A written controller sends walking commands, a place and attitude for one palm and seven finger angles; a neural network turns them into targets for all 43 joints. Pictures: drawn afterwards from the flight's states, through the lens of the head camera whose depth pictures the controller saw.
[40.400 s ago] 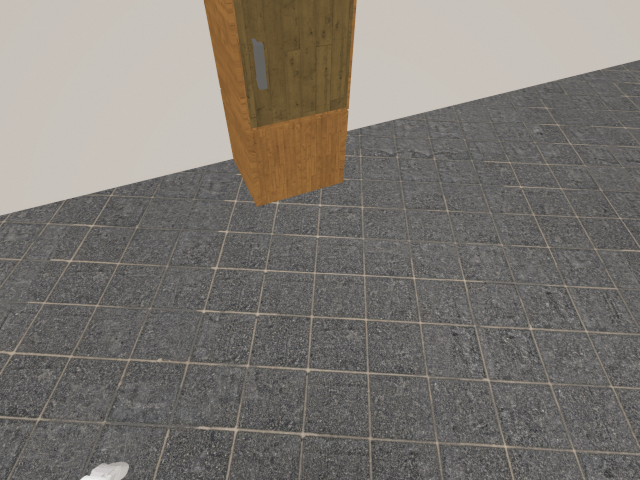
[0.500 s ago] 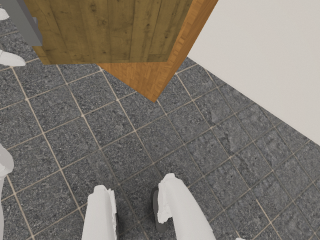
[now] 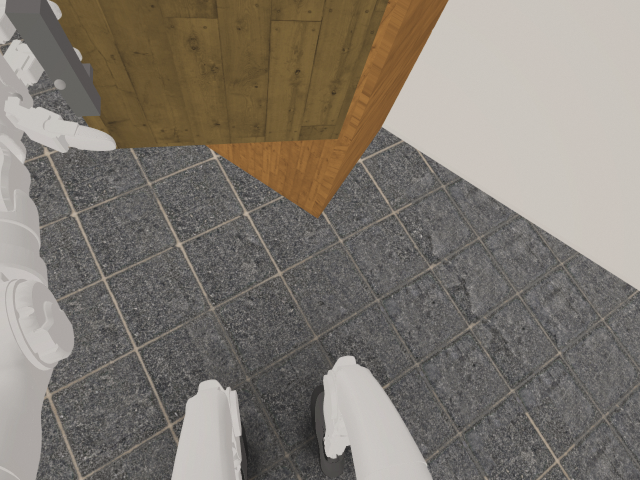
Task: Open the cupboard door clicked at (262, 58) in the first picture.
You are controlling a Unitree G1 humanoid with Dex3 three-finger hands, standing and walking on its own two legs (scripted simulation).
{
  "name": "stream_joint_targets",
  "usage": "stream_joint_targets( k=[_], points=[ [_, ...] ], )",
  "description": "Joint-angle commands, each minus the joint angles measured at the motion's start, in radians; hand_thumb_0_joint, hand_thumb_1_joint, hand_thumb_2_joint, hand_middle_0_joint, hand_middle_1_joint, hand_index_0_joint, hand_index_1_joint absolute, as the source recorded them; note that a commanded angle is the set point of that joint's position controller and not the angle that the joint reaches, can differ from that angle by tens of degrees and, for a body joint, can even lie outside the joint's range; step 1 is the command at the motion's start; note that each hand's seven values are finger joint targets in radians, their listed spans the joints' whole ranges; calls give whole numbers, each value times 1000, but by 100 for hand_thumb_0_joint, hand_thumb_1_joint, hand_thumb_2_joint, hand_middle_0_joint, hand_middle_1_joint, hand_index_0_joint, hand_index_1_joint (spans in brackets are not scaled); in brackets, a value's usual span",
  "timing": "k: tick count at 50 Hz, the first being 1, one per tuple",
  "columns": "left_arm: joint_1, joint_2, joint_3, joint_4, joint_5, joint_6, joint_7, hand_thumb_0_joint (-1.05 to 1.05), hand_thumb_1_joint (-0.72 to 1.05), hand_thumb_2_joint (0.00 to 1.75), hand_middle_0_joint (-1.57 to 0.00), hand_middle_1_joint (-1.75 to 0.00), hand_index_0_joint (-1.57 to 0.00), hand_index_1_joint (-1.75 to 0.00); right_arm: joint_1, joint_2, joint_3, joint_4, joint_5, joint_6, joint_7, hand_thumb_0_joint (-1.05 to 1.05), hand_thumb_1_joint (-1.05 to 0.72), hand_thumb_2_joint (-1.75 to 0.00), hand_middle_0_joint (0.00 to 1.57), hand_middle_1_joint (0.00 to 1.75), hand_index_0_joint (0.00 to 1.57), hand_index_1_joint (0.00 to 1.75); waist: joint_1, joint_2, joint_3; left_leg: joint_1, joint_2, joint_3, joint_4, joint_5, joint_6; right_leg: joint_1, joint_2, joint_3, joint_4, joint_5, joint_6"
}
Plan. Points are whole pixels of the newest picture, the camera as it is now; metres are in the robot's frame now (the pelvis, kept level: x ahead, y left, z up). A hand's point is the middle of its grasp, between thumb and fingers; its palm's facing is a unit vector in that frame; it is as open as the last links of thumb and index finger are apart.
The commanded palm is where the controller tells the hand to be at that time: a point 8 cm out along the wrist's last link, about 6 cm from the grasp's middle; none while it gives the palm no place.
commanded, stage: slide the fingers in behind the handle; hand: left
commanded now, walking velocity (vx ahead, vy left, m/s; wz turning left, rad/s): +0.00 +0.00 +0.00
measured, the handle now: (62, 46) +0.60 +0.23 +0.04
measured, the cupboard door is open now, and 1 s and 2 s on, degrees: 41 41 47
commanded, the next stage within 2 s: close the thumb around the handle in 0.74 s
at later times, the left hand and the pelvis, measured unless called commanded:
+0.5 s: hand (82, 85) +0.55 +0.20 +0.05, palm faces +0.06 -1.00 -0.04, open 14.1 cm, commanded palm +0.53 +0.23 +0.04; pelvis +0.00 -0.01 +0.00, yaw +1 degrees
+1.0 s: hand (73, 88) +0.54 +0.21 +0.05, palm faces +0.04 -1.00 -0.03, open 13.4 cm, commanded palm +0.53 +0.23 +0.04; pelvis +0.00 +0.00 +0.00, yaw +0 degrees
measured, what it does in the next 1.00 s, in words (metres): stands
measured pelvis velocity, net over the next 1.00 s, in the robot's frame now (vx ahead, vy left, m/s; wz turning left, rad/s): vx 0.00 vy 0.00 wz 0.01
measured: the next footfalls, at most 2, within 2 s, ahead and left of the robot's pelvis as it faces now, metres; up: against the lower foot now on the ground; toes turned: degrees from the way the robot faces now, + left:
none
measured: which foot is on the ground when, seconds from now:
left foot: down 0.00-1.00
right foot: down 0.00-1.00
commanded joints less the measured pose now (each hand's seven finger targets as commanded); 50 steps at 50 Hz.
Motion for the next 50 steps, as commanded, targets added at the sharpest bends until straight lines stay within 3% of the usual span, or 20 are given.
stream_joint_targets(
  k=[1, 4, 7, 11, 13, 16, 17, 20, 23, 26, 29, 30, 32, 37, 39, 42, 43, 45, 49, 50],
  points=[
    [-412, 240, 15, -211, -26, -83, 9, 0, -50, 30, -30, -120, -30, -120, 212, -202, -78, -15, -6, -4, -13, 0, -90, -90, 20, 30, 20, 30, -5, 213, -597, 479, -22, -73, -150, 498, -4, 273, 38, 36, -107, 272, -25],
    [-410, 213, 0, -193, -29, -71, 15, 0, -50, 30, -30, -120, -30, -120, 206, -199, -78, -17, -3, -4, -12, 0, -90, -90, 20, 30, 20, 30, -13, 180, -581, 429, -26, -58, -146, 448, 5, 293, 38, 45, -116, 262, -20],
    [-427, 234, 16, -210, -24, -79, 25, 0, -50, 30, -30, -120, -30, -120, 208, -199, -80, -16, -4, -6, -15, 0, -90, -90, 20, 30, 20, 30, -4, 199, -614, 436, -29, -56, -141, 457, 4, 306, 36, 49, -109, 275, -22],
    [-429, 204, -4, -207, -26, -86, 31, 0, -50, 30, -30, -120, -30, -120, 209, -193, -81, -11, -5, -9, -13, 0, -90, -90, 20, 30, 20, 30, -7, 196, -619, 428, -31, -52, -138, 458, 5, 322, 36, 52, -108, 290, -23],
    [-432, 228, 15, -205, -24, -83, 36, 0, -50, 30, -30, -120, -30, -120, 209, -193, -81, -11, -5, -9, -15, 0, -90, -90, 20, 30, 20, 30, -6, 182, -622, 401, -32, -45, -130, 451, 9, 342, 36, 58, -107, 301, -20],
    [-415, 191, -10, -198, -23, -82, 37, 0, -50, 30, -30, -120, -30, -120, 208, -190, -82, -11, -4, -12, -12, 0, -90, -90, 20, 30, 20, 30, -8, 179, -624, 403, -34, -42, -132, 449, 8, 344, 35, 60, -109, 307, -20],
    [-433, 209, -5, -211, -20, -85, 41, 0, -50, 30, -30, -120, -30, -120, 208, -191, -81, -9, -5, -12, -13, 0, -90, -90, 20, 30, 20, 30, -6, 192, -613, 403, -31, -44, -136, 444, 7, 343, 35, 60, -109, 299, -21],
    [-434, 182, -25, -238, -23, -94, 39, 0, -50, 30, -30, -120, -30, -120, 208, -189, -85, -11, -5, -15, -10, 0, -90, -90, 20, 30, 20, 30, -8, 194, -651, 428, -34, -44, -135, 459, 9, 350, 37, 62, -109, 312, -23],
    [-439, 218, -1, -205, -24, -85, 37, 0, -50, 30, -30, -120, -30, -120, 207, -192, -81, -5, -2, -14, -14, 0, -90, -90, 20, 30, 20, 30, -10, 171, -601, 375, -34, -36, -134, 417, 12, 365, 37, 69, -118, 295, -19],
    [-418, 209, 0, -232, -30, -97, 30, 0, -50, 30, -30, -120, -30, -120, 210, -191, -85, -7, -4, -19, -12, 0, -90, -90, 20, 30, 20, 30, 4, 203, -659, 426, -36, -43, -138, 466, 6, 372, 35, 62, -108, 327, -25],
    [-398, 210, 6, -194, -37, -86, 27, 0, -50, 30, -30, -120, -30, -120, 204, -192, -82, -8, 0, -17, -12, 0, -90, -90, 20, 30, 20, 30, -5, 159, -591, 370, -34, -33, -139, 422, 12, 374, 37, 67, -123, 305, -18],
    [-409, 227, 14, -206, -35, -92, 27, 0, -50, 30, -30, -120, -30, -120, 205, -192, -81, -7, 0, -17, -15, 0, -90, -90, 20, 30, 20, 30, 0, 169, -593, 381, -34, -38, -141, 426, 11, 370, 37, 66, -117, 303, -23],
    [-415, 196, -7, -222, -33, -96, 26, 0, -50, 30, -30, -120, -30, -120, 203, -190, -85, -6, -1, -18, -13, 0, -90, -90, 20, 30, 20, 30, -1, 199, -618, 421, -33, -40, -143, 447, 7, 348, 36, 60, -116, 304, -22],
    [-389, 205, 5, -198, -39, -98, 26, 0, -50, 30, -30, -120, -30, -120, 199, -195, -85, -6, 1, -19, -14, 0, -90, -90, 20, 30, 20, 30, 3, 185, -591, 412, -34, -42, -147, 434, 6, 337, 36, 59, -119, 285, -22],
    [-402, 192, -9, -171, -36, -90, 26, 0, -50, 30, -30, -120, -30, -120, 197, -195, -81, -7, 2, -19, -14, 0, -90, -90, 20, 30, 20, 30, -9, 148, -547, 375, -34, -42, -151, 386, 9, 329, 38, 57, -126, 245, -20],
    [-426, 216, 7, -179, -32, -99, 28, 0, -50, 30, -30, -120, -30, -120, 199, -198, -81, -4, -2, -23, -18, 0, -90, -90, 20, 30, 20, 30, -6, 187, -582, 407, -33, -51, -146, 408, 6, 306, 36, 53, -115, 246, -23],
    [-417, 225, 11, -184, -28, -100, 29, 0, -44, 32, -30, -121, -30, -121, 203, -199, -81, -6, -2, -22, -18, 0, -90, -90, 20, 30, 20, 30, 1, 194, -594, 422, -32, -56, -148, 427, 3, 304, 37, 49, -109, 250, -25],
    [-429, 185, -15, -191, -32, -103, 29, 0, -33, 37, -31, -122, -31, -122, 204, -196, -83, -7, -4, -24, -14, 0, -90, -90, 20, 30, 20, 30, -8, 201, -602, 446, -32, -62, -144, 446, 3, 283, 37, 46, -104, 257, -27],
    [-419, 200, -6, -177, -32, -92, 29, 0, -11, 47, -33, -124, -33, -124, 200, -200, -81, -8, -3, -18, -14, 0, -90, -90, 20, 30, 20, 30, -6, 180, -587, 422, -31, -60, -148, 423, 3, 293, 37, 46, -111, 244, -24],
    [-433, 197, -8, -196, -31, -98, 29, 0, -5, 49, -33, -125, -33, -125, 204, -199, -82, -7, -4, -19, -15, 0, -90, -90, 20, 30, 20, 30, -6, 203, -602, 448, -30, -65, -148, 439, 1, 280, 37, 44, -105, 247, -27]
  ],
)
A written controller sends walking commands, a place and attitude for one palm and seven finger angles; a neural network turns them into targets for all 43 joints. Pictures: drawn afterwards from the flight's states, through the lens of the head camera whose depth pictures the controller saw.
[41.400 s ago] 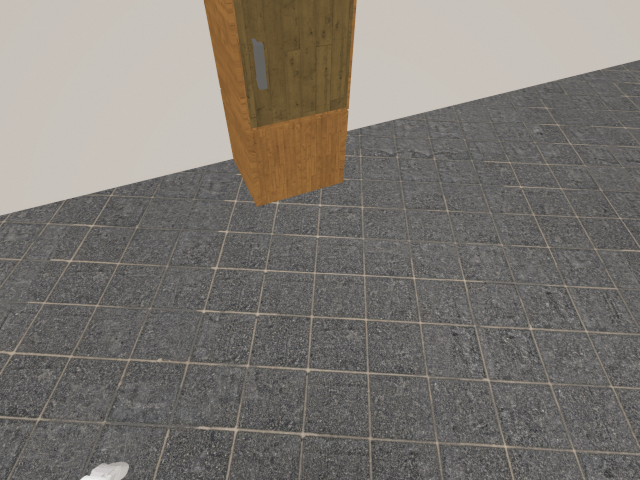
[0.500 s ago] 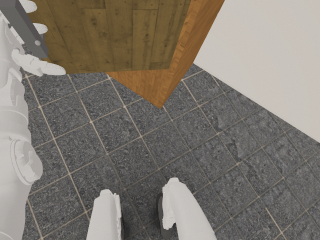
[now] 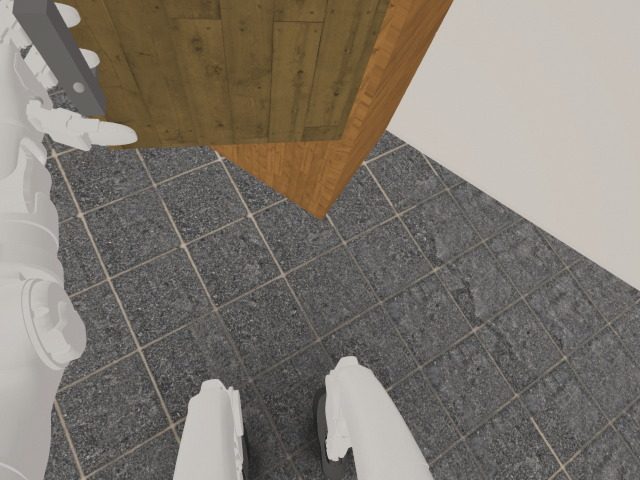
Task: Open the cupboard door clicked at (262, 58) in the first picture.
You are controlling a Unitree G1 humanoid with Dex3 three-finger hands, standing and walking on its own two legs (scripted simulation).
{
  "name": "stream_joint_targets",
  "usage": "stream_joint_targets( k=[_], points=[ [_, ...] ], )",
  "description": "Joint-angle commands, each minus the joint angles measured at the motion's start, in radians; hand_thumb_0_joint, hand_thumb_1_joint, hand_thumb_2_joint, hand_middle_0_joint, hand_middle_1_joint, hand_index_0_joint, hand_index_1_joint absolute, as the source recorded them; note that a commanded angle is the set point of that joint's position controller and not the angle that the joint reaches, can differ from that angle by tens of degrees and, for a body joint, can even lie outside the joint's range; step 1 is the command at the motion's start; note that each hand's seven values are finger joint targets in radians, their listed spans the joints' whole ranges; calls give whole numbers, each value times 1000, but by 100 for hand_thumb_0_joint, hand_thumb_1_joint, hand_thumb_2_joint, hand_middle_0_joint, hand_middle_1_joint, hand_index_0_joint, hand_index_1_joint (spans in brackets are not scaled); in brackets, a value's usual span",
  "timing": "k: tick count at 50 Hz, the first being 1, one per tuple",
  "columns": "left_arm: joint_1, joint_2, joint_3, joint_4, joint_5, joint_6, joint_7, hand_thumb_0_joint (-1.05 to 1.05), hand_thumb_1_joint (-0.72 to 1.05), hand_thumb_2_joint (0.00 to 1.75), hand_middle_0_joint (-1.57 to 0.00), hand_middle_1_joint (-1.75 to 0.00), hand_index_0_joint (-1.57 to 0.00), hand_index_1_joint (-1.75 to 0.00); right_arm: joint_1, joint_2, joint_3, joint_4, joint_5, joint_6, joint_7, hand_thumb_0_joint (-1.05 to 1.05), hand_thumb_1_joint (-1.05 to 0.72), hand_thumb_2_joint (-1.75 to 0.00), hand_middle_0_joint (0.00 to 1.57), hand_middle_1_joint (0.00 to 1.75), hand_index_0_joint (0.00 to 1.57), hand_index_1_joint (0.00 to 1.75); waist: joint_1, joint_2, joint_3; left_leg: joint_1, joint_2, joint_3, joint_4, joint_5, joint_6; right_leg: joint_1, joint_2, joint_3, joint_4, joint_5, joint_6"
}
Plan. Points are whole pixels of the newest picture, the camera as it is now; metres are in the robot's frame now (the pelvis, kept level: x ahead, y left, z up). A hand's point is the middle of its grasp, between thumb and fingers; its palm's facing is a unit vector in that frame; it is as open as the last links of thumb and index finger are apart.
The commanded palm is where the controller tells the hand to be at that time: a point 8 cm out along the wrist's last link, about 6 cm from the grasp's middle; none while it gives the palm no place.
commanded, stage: close the thumb around the handle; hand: left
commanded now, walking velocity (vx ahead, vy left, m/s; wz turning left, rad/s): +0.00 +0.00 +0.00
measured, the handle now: (68, 46) +0.60 +0.23 +0.05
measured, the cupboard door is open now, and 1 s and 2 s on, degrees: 41 47 83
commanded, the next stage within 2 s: pull the door open along its arc in 0.54 s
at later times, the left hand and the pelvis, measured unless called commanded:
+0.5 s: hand (84, 84) +0.55 +0.21 +0.05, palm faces +0.04 -1.00 -0.02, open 6.2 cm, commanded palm +0.53 +0.23 +0.04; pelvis +0.00 +0.00 +0.00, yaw +0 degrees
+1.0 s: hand (90, 116) +0.51 +0.20 +0.05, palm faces +0.04 -1.00 -0.02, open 6.4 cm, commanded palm +0.45 +0.24 +0.04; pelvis +0.01 +0.00 +0.02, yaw +0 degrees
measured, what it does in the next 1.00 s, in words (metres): stands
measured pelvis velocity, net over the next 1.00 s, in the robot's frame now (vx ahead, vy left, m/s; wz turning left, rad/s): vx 0.01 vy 0.00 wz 0.00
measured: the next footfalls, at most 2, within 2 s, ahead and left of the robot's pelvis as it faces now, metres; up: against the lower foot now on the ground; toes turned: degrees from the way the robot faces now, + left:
none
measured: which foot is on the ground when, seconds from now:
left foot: down 0.00-1.00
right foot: down 0.00-1.00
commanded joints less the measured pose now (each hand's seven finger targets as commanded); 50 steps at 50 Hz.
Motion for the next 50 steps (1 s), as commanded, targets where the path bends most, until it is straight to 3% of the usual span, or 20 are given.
stream_joint_targets(
  k=[1, 3, 6, 9, 11, 13, 16, 17, 19, 21, 22, 23, 26, 27, 30, 33, 36, 37, 45, 50],
  points=[
    [-421, 224, 10, -216, -20, -59, -1, 0, 0, 52, -34, -125, -34, -125, 212, -198, -73, -22, -5, -8, -13, 0, -90, -90, 20, 30, 20, 30, -15, 217, -602, 458, -26, -64, -157, 445, 3, 281, 39, 39, -127, 256, -21],
    [-435, 263, 36, -223, -18, -58, 3, 0, 12, 56, -34, -127, -34, -127, 215, -202, -71, -22, -6, -6, -16, 0, -90, -90, 20, 30, 20, 30, -14, 200, -597, 449, -24, -67, -159, 440, 4, 292, 40, 39, -127, 251, -21],
    [-449, 219, 4, -268, -18, -72, 4, 0, 28, 64, -36, -128, -36, -128, 218, -200, -78, -17, -9, -7, -12, 0, -90, -90, 20, 30, 20, 30, -12, 250, -638, 538, -21, -87, -166, 495, -9, 248, 38, 28, -122, 255, -25],
    [-437, 191, -8, -217, -24, -58, 12, 0, 45, 71, -37, -130, -37, -130, 217, -199, -77, -11, -8, -5, -11, 0, -90, -90, 20, 30, 20, 30, -30, 195, -579, 495, -22, -80, -167, 456, -3, 249, 40, 28, -137, 241, -19],
    [-423, 217, 9, -194, -16, -56, 15, 0, 56, 76, -38, -131, -38, -131, 220, -202, -73, -12, -8, -4, -13, 0, -90, -90, 20, 30, 20, 30, -18, 203, -573, 481, -23, -80, -172, 444, -4, 250, 39, 28, -132, 230, -22],
    [-456, 204, -9, -220, -8, -60, 21, 0, 68, 80, -38, -133, -38, -133, 219, -198, -74, -11, -10, -4, -14, 0, -90, -90, 20, 30, 20, 30, -27, 219, -583, 492, -24, -82, -170, 451, -4, 241, 38, 29, -131, 232, -21],
    [-422, 238, 26, -212, -9, -69, 23, 0, 84, 88, -40, -134, -40, -134, 222, -200, -73, -15, -12, -5, -12, 0, -90, -90, 20, 30, 20, 30, -10, 218, -602, 494, -24, -80, -167, 475, -6, 263, 38, 29, -125, 251, -24],
    [-429, 214, 7, -217, -15, -69, 19, 0, 90, 90, -40, -135, -40, -135, 218, -197, -72, -17, -11, -5, -11, 0, -90, -90, 20, 30, 20, 30, -20, 211, -603, 488, -25, -77, -162, 477, -3, 267, 40, 33, -129, 262, -22],
    [-394, 235, 26, -213, -13, -68, 17, 0, 90, 90, -40, -135, -40, -135, 219, -198, -74, -21, -10, -1, -11, 0, -90, -90, 20, 30, 20, 30, -7, 205, -600, 482, -24, -73, -165, 486, -4, 287, 40, 33, -127, 275, -24],
    [-391, 206, 3, -195, -12, -65, 14, 0, 90, 90, -40, -135, -40, -135, 217, -198, -73, -18, -8, 1, -10, 0, -90, -90, 20, 30, 20, 30, -13, 208, -581, 494, -21, -79, -168, 482, -7, 253, 39, 28, -126, 256, -23],
    [-420, 203, 1, -214, -17, -64, 14, 0, 90, 90, -40, -135, -40, -135, 218, -197, -73, -18, -8, 2, -11, 0, -90, -90, 20, 30, 20, 30, -22, 197, -574, 484, -20, -78, -167, 478, -3, 261, 40, 29, -128, 262, -21],
    [-410, 222, 19, -211, -16, -62, 18, 0, 90, 90, -40, -135, -40, -135, 223, -198, -75, -19, -9, 2, -11, 0, -90, -90, 20, 30, 20, 30, -15, 191, -584, 472, -24, -72, -165, 470, -2, 281, 40, 33, -131, 266, -20],
    [-413, 225, 10, -256, -4, -75, 22, 0, 90, 90, -40, -135, -40, -135, 222, -195, -77, -21, -10, 2, -10, 0, -90, -90, 20, 30, 20, 30, -2, 243, -627, 521, -23, -77, -169, 516, -9, 281, 37, 33, -123, 287, -24],
    [-408, 192, -9, -250, -6, -74, 22, 0, 90, 90, -40, -135, -40, -135, 221, -193, -79, -19, -10, 2, -7, 0, -90, -90, 20, 30, 20, 30, -8, 238, -621, 535, -22, -79, -168, 521, -10, 268, 39, 31, -126, 285, -23],
    [-389, 215, 13, -214, -11, -69, 24, 0, 90, 90, -40, -135, -40, -135, 222, -193, -76, -19, -9, 2, -9, 0, -90, -90, 20, 30, 20, 30, -15, 170, -585, 454, -26, -62, -161, 470, 3, 314, 42, 42, -134, 293, -20],
    [-408, 221, 2, -198, -5, -62, 16, 0, 90, 90, -40, -135, -40, -135, 215, -192, -71, -17, -6, 2, -14, 0, -90, -90, 20, 30, 20, 30, -21, 167, -562, 409, -29, -52, -159, 423, 9, 325, 40, 48, -139, 273, -18],
    [-343, 227, 21, -233, -11, -70, 8, 0, 90, 90, -40, -135, -40, -135, 215, -191, -76, -29, -7, 1, -11, 0, -90, -90, 20, 30, 20, 30, 15, 219, -632, 469, -30, -53, -164, 483, 0, 344, 37, 46, -127, 310, -23],
    [-322, 219, 23, -249, -18, -70, 5, 0, 90, 90, -40, -135, -40, -135, 214, -190, -79, -31, -5, 1, -10, 0, -90, -90, 20, 30, 20, 30, 16, 197, -643, 475, -29, -52, -163, 499, 2, 355, 38, 46, -127, 330, -21],
    [-33, 146, 12, -383, -70, -70, -11, 0, 90, 90, -40, -135, -40, -135, 177, -177, -96, -73, 17, -2, 0, 0, -90, -90, 20, 30, 20, 30, 79, 130, -645, 473, -38, -24, -211, 531, 1, 497, 37, 58, -153, 422, -21],
    [185, 49, -25, -505, -104, -70, -1, 0, 90, 90, -40, -135, -40, -135, 137, -162, -108, -102, 33, -12, 4, 0, -90, -90, 20, 30, 20, 30, 114, 84, -582, 460, -46, 1, -250, 510, 2, 554, 32, 61, -178, 438, -17]
  ],
)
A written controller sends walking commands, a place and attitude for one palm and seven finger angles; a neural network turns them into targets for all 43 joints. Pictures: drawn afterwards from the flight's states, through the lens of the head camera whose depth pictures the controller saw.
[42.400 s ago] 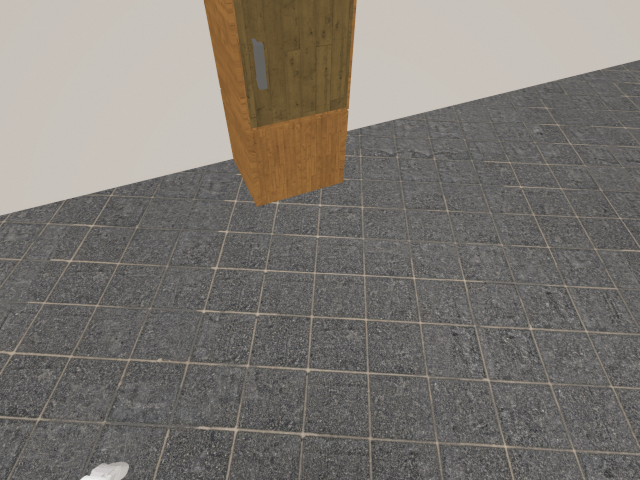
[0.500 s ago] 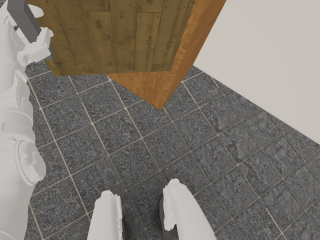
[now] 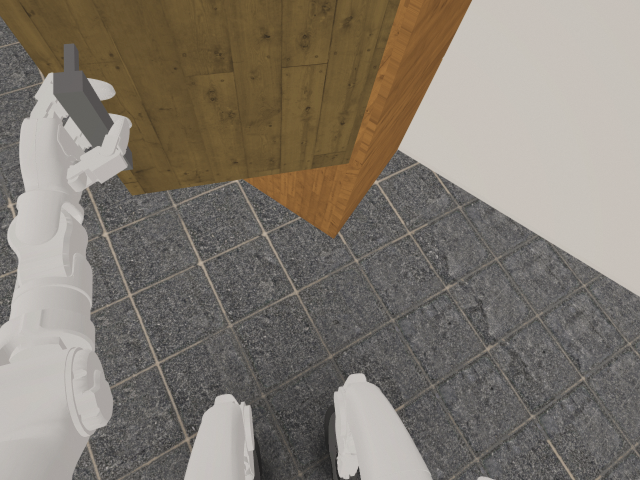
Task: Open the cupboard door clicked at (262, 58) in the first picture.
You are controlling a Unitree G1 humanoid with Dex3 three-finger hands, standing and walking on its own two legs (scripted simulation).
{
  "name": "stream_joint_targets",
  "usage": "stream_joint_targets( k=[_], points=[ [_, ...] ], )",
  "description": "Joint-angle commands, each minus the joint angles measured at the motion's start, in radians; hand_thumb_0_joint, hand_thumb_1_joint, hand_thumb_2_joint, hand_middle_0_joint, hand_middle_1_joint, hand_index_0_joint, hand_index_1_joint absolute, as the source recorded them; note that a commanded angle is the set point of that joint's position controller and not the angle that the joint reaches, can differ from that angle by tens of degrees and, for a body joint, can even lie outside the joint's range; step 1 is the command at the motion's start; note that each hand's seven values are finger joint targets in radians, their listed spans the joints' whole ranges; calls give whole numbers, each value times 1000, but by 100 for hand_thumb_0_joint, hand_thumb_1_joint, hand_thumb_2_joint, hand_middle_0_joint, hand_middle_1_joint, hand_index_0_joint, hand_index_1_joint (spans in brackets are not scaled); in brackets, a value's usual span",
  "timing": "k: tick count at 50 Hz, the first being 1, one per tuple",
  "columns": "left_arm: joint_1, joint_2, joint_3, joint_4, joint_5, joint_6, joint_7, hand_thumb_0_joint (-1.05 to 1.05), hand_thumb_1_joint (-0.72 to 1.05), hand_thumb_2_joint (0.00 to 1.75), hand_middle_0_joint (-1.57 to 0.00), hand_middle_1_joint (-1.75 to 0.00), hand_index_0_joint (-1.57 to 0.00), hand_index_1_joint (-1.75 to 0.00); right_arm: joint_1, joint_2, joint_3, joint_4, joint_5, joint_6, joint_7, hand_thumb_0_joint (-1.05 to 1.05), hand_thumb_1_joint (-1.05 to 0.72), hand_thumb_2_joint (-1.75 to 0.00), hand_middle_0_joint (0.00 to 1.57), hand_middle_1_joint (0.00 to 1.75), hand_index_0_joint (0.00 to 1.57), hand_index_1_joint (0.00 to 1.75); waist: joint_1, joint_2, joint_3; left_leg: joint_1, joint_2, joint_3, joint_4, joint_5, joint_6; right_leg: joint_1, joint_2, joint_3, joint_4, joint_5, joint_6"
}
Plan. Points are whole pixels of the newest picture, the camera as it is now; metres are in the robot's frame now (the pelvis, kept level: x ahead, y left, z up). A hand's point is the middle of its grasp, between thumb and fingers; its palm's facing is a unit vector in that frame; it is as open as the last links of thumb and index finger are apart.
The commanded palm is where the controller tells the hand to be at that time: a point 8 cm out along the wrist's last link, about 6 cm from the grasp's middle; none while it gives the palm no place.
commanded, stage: pull the door open along its arc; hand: left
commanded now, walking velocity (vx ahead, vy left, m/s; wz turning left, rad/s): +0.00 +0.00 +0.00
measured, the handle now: (98, 112) +0.55 +0.23 +0.03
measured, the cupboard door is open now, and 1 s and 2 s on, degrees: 47 83 84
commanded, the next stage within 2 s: open thumb and fingers to let go in 0.76 s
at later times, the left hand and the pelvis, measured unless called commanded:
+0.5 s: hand (179, 238) +0.39 +0.13 +0.03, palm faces +0.47 -0.88 +0.00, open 6.5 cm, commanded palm +0.32 +0.16 +0.03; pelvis +0.01 -0.02 +0.01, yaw +3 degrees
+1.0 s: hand (243, 293) +0.32 +0.06 +0.03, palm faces +0.43 -0.90 -0.03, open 6.7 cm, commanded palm +0.27 +0.10 +0.03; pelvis +0.00 -0.04 +0.01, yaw +6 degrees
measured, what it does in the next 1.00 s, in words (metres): stands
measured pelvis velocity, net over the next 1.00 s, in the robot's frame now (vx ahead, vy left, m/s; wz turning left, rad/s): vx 0.00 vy -0.04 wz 0.10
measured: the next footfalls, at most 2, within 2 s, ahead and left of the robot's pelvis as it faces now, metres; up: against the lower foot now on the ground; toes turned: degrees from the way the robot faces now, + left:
none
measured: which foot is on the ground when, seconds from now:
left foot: down 0.00-1.00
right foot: down 0.00-1.00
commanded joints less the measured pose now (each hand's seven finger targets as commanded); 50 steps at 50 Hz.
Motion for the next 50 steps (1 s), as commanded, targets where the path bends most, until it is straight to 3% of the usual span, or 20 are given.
stream_joint_targets(
  k=[1, 4, 5, 6, 7, 10, 13, 15, 19, 20, 25, 30, 33, 35, 39, 42, 43, 45, 47, 50],
  points=[
    [-30, 158, -17, -281, -25, -66, -20, 0, 90, 90, -40, -135, -40, -135, 124, -169, -80, -83, 8, -31, -10, 0, -90, -90, 20, 30, 20, 30, 77, 81, -563, 349, -51, -25, -171, 516, 4, 464, 21, 27, -121, 446, -14],
    [61, 100, -44, -327, -44, -72, -6, 0, 90, 90, -40, -135, -40, -135, 95, -161, -85, -96, 14, -40, -11, 0, -90, -90, 20, 30, 20, 30, 88, 42, -503, 312, -58, -12, -188, 459, 2, 484, 17, 28, -130, 422, -12],
    [81, 78, 82, -389, -109, -80, 120, 0, 90, 90, -40, -135, -40, -135, 77, -143, -87, -113, 3, -50, -18, 0, -90, -90, 20, 30, 20, 30, 145, 64, -493, 315, -56, -11, -198, 488, -7, 474, 16, 15, -125, 422, -15],
    [161, -35, 3, -375, -96, -79, 193, 0, 90, 90, -40, -135, -40, -135, 63, -129, -85, -111, -1, -58, -10, 0, -90, -90, 20, 30, 20, 30, 137, 61, -475, 331, -55, -12, -207, 493, -19, 451, 15, 6, -122, 400, -12],
    [179, -73, -7, -397, -90, -86, 258, 0, 90, 90, -40, -135, -40, -135, 55, -126, -87, -108, -7, -64, -4, 0, -90, -90, 20, 30, 20, 30, 131, 20, -456, 318, -52, -11, -209, 477, -22, 444, 14, 2, -121, 386, -12],
    [221, -140, -50, -491, -18, -117, 444, 0, 90, 90, -40, -135, -40, -135, 47, -114, -94, -111, -33, -71, 8, 0, -90, -90, 20, 30, 20, 30, 142, 4, -479, 319, -54, -5, -204, 511, -30, 481, 10, 7, -100, 435, -19],
    [241, -253, -142, -512, 67, -127, 597, 0, 90, 90, -40, -135, -40, -135, 22, -99, -98, -103, -54, -67, 19, 0, -90, -90, 20, 30, 20, 30, 133, -14, -457, 316, -56, 0, -202, 483, -32, 478, 4, 11, -101, 432, -19],
    [220, -283, -198, -549, 137, -140, 660, 0, 90, 90, -40, -135, -40, -135, 15, -96, -103, -103, -67, -67, 18, 0, -90, -90, 20, 30, 20, 30, 125, -23, -462, 331, -58, -7, -201, 476, -29, 469, 2, 10, -100, 419, -22],
    [246, -393, -305, -545, 211, -147, 747, 0, 90, 90, -40, -135, -40, -135, -29, -76, -107, -91, -80, -73, 13, 0, -90, -90, 20, 30, 20, 30, 123, -38, -453, 336, -64, -3, -212, 403, -26, 475, -5, 11, -123, 376, -21],
    [252, -410, -326, -533, 220, -146, 758, 0, 90, 90, -40, -135, -40, -135, -30, -76, -108, -90, -83, -75, 9, 0, -90, -90, 20, 30, 20, 30, 114, -69, -440, 328, -67, -6, -211, 393, -21, 479, -3, 12, -131, 375, -21],
    [327, -482, -427, -593, 242, -166, 770, 0, 90, 90, -40, -135, -40, -135, -75, -57, -109, -86, -88, -102, 1, 0, -90, -90, 20, 30, 20, 30, 130, -60, -476, 340, -78, 7, -216, 360, -16, 535, -10, 23, -159, 375, -22],
    [441, -558, -512, -622, 232, -164, 778, 0, 90, 90, -40, -135, -40, -135, -115, -41, -107, -84, -83, -127, 2, 0, -90, -90, 20, 30, 20, 30, 134, -83, -417, 332, -82, 7, -226, 337, -15, 547, -15, 26, -186, 362, -24],
    [510, -605, -569, -655, 250, -168, 791, 0, 90, 90, -40, -135, -40, -135, -134, -29, -105, -84, -87, -144, 6, 0, -90, -90, 20, 30, 20, 30, 142, -79, -409, 336, -85, 8, -225, 334, -16, 543, -21, 26, -185, 359, -26],
    [561, -618, -594, -662, 267, -160, 797, 0, 90, 90, -40, -135, -40, -135, -145, -24, -103, -92, -89, -157, 5, 0, -90, -90, 20, 30, 20, 30, 142, -109, -388, 322, -86, 5, -222, 323, -14, 542, -22, 27, -190, 348, -27],
    [633, -654, -649, -728, 301, -153, 809, 0, 90, 90, -40, -135, -40, -135, -170, -10, -98, -96, -94, -183, 2, 0, -90, -90, 20, 30, 20, 30, 152, -90, -387, 322, -91, 7, -215, 303, -16, 534, -30, 36, -190, 328, -28],
    [524, -620, -623, -712, 326, -146, 836, 0, 90, 90, -40, -135, -40, -135, -178, -13, -97, -80, -100, -192, -14, 0, -90, -90, 20, 30, 20, 30, 129, -118, -352, 286, -91, -4, -190, 260, -13, 492, -38, 54, -190, 271, -22],
    [426, -585, -596, -697, 331, -150, 850, 0, 90, 90, -40, -135, -40, -135, -180, -15, -93, -66, -103, -194, -21, 0, -90, -90, 20, 30, 20, 30, 116, -101, -327, 266, -93, -6, -179, 232, -12, 468, -44, 64, -194, 235, -19],
    [421, -554, -551, -683, 327, -159, 862, 0, 76, 84, -39, -134, -39, -134, -190, -13, -94, -69, -102, -196, -32, 0, -90, -90, 20, 30, 20, 30, 129, -129, -343, 250, -96, -8, -175, 203, -10, 483, -45, 80, -207, 174, -18],
    [447, -600, -580, -649, 307, -155, 853, 0, 62, 78, -38, -132, -38, -132, -196, -8, -91, -68, -100, -199, -33, 0, -90, -90, 20, 30, 20, 30, 132, -114, -360, 252, -101, 0, -176, 202, -11, 501, -49, 82, -211, 183, -15],
    [453, -582, -555, -677, 273, -150, 842, 0, 41, 69, -36, -130, -36, -130, -193, -12, -96, -79, -97, -197, -35, 0, -90, -90, 20, 30, 20, 30, 146, -121, -430, 262, -101, 2, -173, 233, -11, 551, -48, 89, -207, 229, -14]
  ],
)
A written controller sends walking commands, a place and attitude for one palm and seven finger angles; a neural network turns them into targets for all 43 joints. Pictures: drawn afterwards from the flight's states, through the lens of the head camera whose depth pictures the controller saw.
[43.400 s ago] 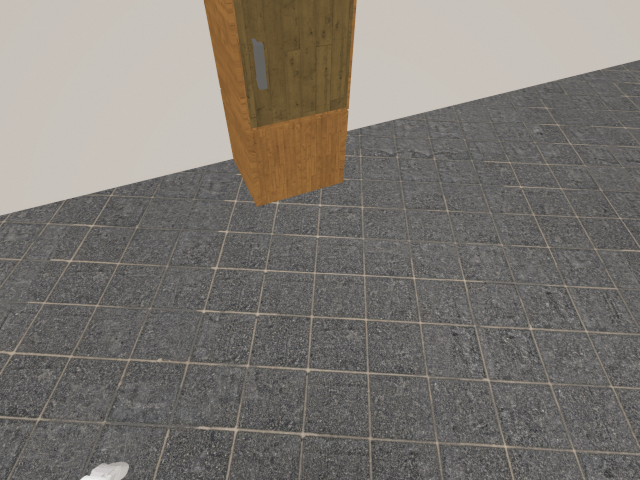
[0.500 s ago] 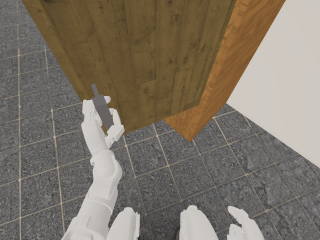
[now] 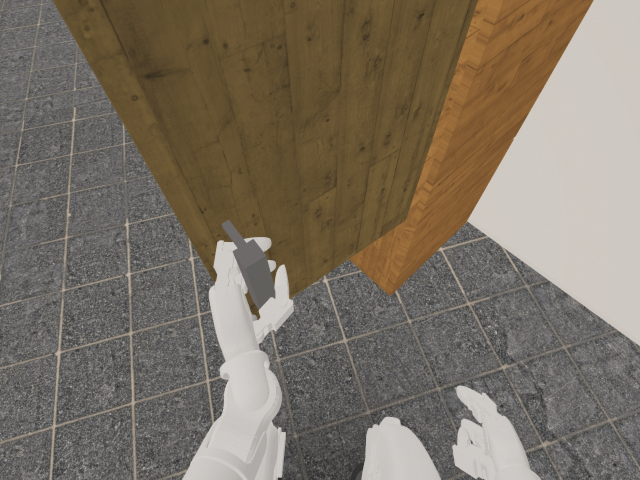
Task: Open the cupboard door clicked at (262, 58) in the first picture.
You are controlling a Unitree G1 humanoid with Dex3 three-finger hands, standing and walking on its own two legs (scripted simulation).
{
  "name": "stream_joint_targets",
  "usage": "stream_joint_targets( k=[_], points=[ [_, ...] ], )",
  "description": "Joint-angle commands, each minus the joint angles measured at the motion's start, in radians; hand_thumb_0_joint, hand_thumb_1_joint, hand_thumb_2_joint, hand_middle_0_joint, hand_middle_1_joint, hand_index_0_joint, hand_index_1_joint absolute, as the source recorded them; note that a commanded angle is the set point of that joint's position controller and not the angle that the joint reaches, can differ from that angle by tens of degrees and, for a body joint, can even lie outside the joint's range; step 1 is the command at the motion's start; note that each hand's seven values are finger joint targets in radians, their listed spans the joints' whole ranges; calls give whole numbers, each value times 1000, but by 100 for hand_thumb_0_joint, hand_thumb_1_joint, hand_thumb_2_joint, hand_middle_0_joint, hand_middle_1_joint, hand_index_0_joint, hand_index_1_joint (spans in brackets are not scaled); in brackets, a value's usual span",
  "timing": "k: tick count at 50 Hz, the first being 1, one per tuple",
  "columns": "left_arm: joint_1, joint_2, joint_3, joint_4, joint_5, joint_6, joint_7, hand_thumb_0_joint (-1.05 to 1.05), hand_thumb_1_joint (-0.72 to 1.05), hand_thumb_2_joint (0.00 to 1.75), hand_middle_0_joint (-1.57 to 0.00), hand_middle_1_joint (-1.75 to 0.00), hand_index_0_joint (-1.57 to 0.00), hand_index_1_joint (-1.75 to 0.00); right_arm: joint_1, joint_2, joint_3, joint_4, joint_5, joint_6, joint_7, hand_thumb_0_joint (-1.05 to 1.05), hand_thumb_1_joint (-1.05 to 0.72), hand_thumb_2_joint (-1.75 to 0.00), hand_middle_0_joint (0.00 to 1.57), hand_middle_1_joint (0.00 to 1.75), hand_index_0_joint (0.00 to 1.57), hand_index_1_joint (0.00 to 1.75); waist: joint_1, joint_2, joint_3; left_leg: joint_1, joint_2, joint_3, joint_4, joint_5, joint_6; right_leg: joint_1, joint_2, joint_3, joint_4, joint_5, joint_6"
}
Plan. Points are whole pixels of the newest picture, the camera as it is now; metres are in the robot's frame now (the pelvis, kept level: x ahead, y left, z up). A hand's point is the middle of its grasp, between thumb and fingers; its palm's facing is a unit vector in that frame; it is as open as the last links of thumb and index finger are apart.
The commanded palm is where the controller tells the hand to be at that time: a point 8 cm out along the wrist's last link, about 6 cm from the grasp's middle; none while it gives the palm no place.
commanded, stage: open thumb and fingers to let go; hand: left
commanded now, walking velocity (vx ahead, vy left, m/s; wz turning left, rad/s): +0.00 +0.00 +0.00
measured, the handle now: (249, 268) +0.37 +0.11 +0.02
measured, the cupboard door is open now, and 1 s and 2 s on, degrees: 83 84 85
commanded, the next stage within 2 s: slide the hand sideways off the handle in 0.68 s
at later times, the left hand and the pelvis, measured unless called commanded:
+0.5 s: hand (272, 298) +0.33 +0.08 +0.02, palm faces +0.34 -0.94 -0.01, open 14.0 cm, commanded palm +0.28 +0.12 +0.02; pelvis -0.01 +0.01 +0.00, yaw +0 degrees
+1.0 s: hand (265, 328) +0.29 +0.08 +0.02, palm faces -0.17 -0.98 -0.04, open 16.2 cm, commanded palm +0.27 +0.12 +0.02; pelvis -0.01 +0.02 -0.01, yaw +0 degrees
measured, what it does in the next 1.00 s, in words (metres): stands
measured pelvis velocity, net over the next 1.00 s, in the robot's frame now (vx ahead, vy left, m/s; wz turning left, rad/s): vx -0.01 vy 0.02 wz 0.00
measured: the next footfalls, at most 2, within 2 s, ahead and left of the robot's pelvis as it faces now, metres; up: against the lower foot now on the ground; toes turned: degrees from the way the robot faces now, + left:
none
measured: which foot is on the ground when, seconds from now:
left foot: down 0.00-1.00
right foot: down 0.00-1.00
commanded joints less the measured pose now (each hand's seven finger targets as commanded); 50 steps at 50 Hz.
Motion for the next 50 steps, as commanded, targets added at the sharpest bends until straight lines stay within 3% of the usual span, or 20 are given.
stream_joint_targets(
  k=[1, 5, 6, 7, 13, 15, 17, 30, 33, 36, 37, 39, 40, 41, 42, 44, 45, 47, 49, 50],
  points=[
    [-179, -27, 12, -200, -26, -37, -13, 0, 34, 66, -36, -129, -36, -129, 14, -88, -33, -128, 5, -41, -12, 0, -90, -90, 20, 30, 20, 30, -20, -82, -387, 89, -54, 44, -117, 218, 46, 401, -2, 127, -240, 308, 43],
    [-192, -13, 16, -211, -32, -36, -26, 0, 6, 54, -34, -126, -34, -126, 19, -94, -33, -129, 8, -38, -13, 0, -90, -90, 20, 30, 20, 30, -30, -107, -365, 80, -49, 34, -118, 215, 47, 396, -1, 125, -240, 303, 44],
    [-199, -32, -5, -219, -30, -38, -27, 0, -1, 51, -33, -125, -33, -125, 16, -92, -32, -129, 7, -38, -10, 0, -90, -90, 20, 30, 20, 30, -31, -76, -358, 88, -50, 36, -119, 215, 47, 379, 0, 121, -237, 303, 44],
    [-199, -39, -12, -207, -26, -38, -26, 0, -8, 48, -33, -124, -33, -124, 20, -93, -33, -125, 6, -40, -9, 0, -90, -90, 20, 30, 20, 30, -39, -92, -354, 91, -48, 34, -119, 208, 47, 369, 1, 114, -236, 296, 45],
    [-195, -10, 20, -191, -24, -50, -25, 0, -50, 30, -30, -120, -30, -120, 21, -97, -35, -122, 6, -42, -10, 0, -90, -90, 20, 30, 20, 30, -28, -105, -340, 67, -50, 35, -117, 187, 47, 371, -3, 129, -246, 255, 44],
    [-195, -4, 23, -203, -21, -51, -23, 0, -50, 30, -30, -120, -30, -120, 19, -99, -35, -127, 6, -43, -9, 0, -90, -90, 20, 30, 20, 30, -22, -77, -349, 73, -51, 34, -120, 194, 48, 363, 1, 121, -239, 254, 38],
    [-206, -34, -5, -199, -25, -51, -25, 0, -50, 30, -28, -110, -28, -110, 20, -98, -35, -123, 5, -44, -7, 0, -90, -90, 20, 30, 20, 30, -31, -81, -341, 79, -50, 35, -123, 183, 47, 349, 2, 111, -238, 242, 39],
    [-204, -17, 24, -186, -15, -34, 6, 0, -50, 30, -18, -45, -18, -45, 29, -104, -34, -126, 1, -43, -9, 0, -90, -90, 20, 30, 20, 30, -22, -80, -344, 97, -47, 26, -142, 195, 46, 325, 16, 78, -221, 231, 29],
    [-238, -25, 18, -186, -12, -34, 16, 0, -50, 30, -15, -30, -15, -30, 22, -100, -32, -119, 1, -41, -9, 0, -90, -90, 20, 30, 20, 30, -32, -76, -340, 105, -45, 29, -140, 181, 46, 304, 16, 75, -221, 212, 33],
    [-219, -35, 22, -179, -16, -30, 19, 0, -50, 30, -15, -30, -15, -30, 15, -99, -30, -126, 2, -41, -9, 0, -90, -90, 20, 30, 20, 30, -20, -74, -336, 108, -45, 24, -150, 178, 43, 301, 19, 67, -217, 195, 30],
    [-243, -63, -9, -185, -18, -29, 17, 0, -50, 30, -15, -30, -15, -30, 12, -98, -27, -126, 1, -42, -7, 0, -90, -90, 20, 30, 20, 30, -33, -60, -337, 116, -46, 26, -146, 180, 45, 288, 20, 65, -216, 200, 31],
    [-241, -59, -3, -188, -16, -29, 21, 0, -50, 30, -15, -30, -15, -30, 14, -99, -29, -124, 0, -43, -5, 0, -90, -90, 20, 30, 20, 30, -30, -58, -338, 125, -45, 24, -148, 183, 43, 284, 22, 61, -215, 200, 29],
    [-219, 42, -210, -201, 112, -56, -184, 0, -50, 30, -15, -30, -15, -30, 60, -138, -29, -116, 0, -33, -1, 0, -90, -90, 20, 30, 20, 30, -113, -71, -304, 119, -40, 27, -111, 187, 58, 260, 8, 79, -188, 265, 28],
    [-278, 141, -102, -293, 73, -97, -290, 0, -50, 30, -15, -30, -15, -30, 71, -140, -41, -139, 14, -24, -5, 0, -90, -90, 20, 30, 20, 30, -74, -35, -400, 127, -45, 28, -100, 209, 63, 312, -1, 96, -171, 316, 19],
    [-254, 144, -125, -310, 53, -107, -378, 0, -50, 30, -15, -30, -15, -30, 58, -139, -42, -154, 20, -20, -9, 0, -90, -90, 20, 30, 20, 30, -63, -8, -428, 136, -47, 31, -96, 206, 64, 327, -2, 106, -164, 331, 19],
    [-229, 110, -172, -312, -40, -99, -545, 0, -50, 30, -15, -30, -15, -30, 58, -143, -33, -182, 50, -23, -13, 0, -90, -90, 20, 30, 20, 30, -81, -21, -362, 136, -47, 19, -107, 178, 67, 305, 2, 100, -177, 292, 17],
    [-246, 71, -181, -346, -118, -84, -597, 0, -50, 30, -15, -30, -15, -30, 55, -144, -29, -201, 66, -28, -15, 0, -90, -90, 20, 30, 20, 30, -87, -4, -354, 157, -46, 11, -116, 178, 69, 288, 6, 91, -183, 271, 15],
    [-183, 43, -144, -321, -231, -37, -640, 0, -50, 30, -15, -30, -15, -30, 44, -146, -22, -217, 90, -32, -20, 0, -90, -90, 20, 30, 20, 30, -72, -31, -296, 144, -46, 3, -133, 139, 64, 259, 15, 77, -203, 190, 21],
    [-123, 77, -67, -331, -273, -7, -627, 0, -50, 30, -15, -30, -15, -30, 45, -159, -25, -233, 99, -29, -22, 0, -90, -90, 20, 30, 20, 30, -42, -80, -299, 133, -47, -6, -145, 136, 61, 261, 19, 64, -195, 152, 21],
    [-87, 86, -56, -350, -271, -1, -612, 0, -50, 30, -15, -30, -15, -30, 38, -159, -24, -247, 95, -31, -19, 0, -90, -90, 20, 30, 20, 30, -23, -43, -315, 133, -50, -4, -141, 163, 61, 258, 19, 61, -175, 172, 18]
  ],
)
